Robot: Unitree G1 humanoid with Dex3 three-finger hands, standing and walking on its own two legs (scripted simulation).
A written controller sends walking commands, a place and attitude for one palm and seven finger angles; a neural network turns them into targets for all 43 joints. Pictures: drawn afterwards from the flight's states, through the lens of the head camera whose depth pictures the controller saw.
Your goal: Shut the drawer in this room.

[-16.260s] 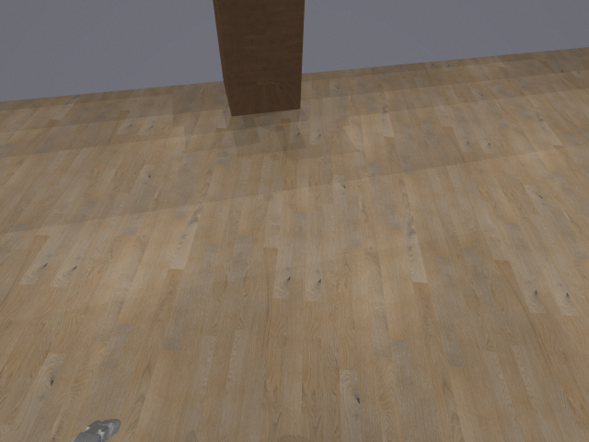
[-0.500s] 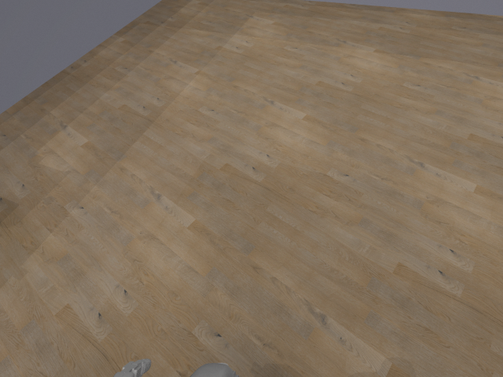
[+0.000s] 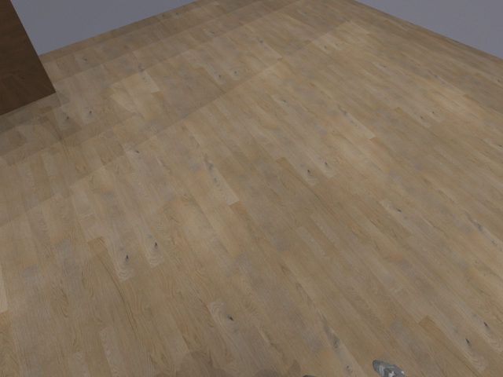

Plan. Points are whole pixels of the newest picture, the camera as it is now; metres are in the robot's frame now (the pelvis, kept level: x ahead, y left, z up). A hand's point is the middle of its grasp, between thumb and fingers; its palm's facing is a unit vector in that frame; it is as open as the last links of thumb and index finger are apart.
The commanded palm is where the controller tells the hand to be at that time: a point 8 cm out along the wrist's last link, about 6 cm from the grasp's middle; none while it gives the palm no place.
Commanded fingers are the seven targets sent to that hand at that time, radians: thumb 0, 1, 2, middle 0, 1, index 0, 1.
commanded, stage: turn or walk to find it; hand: left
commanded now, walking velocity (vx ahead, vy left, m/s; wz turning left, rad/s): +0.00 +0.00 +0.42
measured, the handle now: out of the picture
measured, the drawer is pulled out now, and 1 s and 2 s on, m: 0.26 0.26 0.26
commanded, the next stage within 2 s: stand and wait in 0.66 s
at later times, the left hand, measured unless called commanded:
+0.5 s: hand out of the picture +0.09 +0.16 -0.14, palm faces +0.18 -0.94 -0.28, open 7.4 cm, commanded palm none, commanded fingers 0.00 0.90 0.90 -0.20 -0.30 -0.20 -0.30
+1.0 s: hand out of the picture -0.13 +0.14 -0.18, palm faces +0.44 -0.87 -0.23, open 7.4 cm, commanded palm none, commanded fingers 0.00 0.90 0.90 -0.20 -0.30 -0.20 -0.30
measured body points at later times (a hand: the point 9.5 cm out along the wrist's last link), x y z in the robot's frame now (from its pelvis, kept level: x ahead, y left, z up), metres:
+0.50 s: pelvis -0.01 -0.05 +0.00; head +0.03 -0.08 +0.45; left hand +0.08 +0.21 -0.12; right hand +0.04 -0.30 -0.17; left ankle -0.03 +0.08 -0.70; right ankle +0.01 -0.15 -0.74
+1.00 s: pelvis -0.03 -0.03 +0.00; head -0.01 +0.00 +0.45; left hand -0.15 +0.19 -0.16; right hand +0.17 -0.21 -0.14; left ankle -0.10 +0.06 -0.74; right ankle +0.00 -0.15 -0.72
